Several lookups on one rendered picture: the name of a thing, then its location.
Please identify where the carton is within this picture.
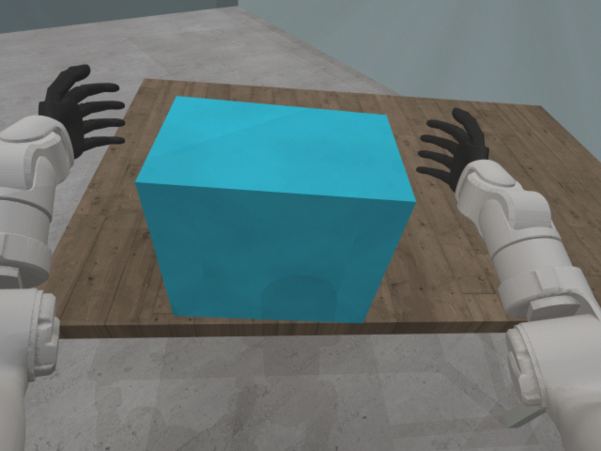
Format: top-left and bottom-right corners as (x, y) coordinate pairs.
(135, 96), (416, 323)

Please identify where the left robot upper arm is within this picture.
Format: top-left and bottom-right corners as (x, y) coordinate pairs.
(0, 288), (60, 451)

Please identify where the table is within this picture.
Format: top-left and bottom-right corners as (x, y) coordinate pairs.
(35, 78), (601, 428)

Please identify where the left robot hand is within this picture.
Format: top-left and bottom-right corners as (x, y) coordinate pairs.
(39, 64), (125, 160)

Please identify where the right robot upper arm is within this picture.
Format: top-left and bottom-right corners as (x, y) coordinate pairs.
(505, 314), (601, 451)

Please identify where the right robot hand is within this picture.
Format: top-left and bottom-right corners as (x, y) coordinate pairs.
(416, 108), (489, 192)

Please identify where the right robot forearm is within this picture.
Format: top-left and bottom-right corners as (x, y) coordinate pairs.
(455, 160), (601, 322)

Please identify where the left robot forearm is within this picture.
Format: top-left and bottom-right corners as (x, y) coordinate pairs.
(0, 116), (74, 289)

